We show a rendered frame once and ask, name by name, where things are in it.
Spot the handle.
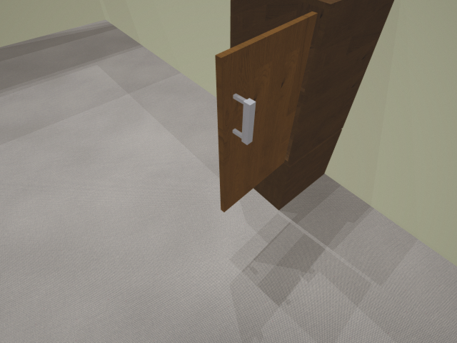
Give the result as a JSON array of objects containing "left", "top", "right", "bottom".
[{"left": 233, "top": 94, "right": 256, "bottom": 145}]

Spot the cupboard door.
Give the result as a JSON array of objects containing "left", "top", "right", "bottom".
[{"left": 215, "top": 11, "right": 318, "bottom": 212}]

